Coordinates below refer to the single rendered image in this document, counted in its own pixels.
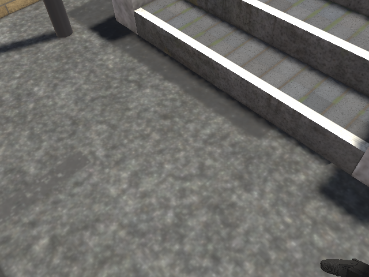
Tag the robot right hand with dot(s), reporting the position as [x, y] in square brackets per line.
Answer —
[345, 268]

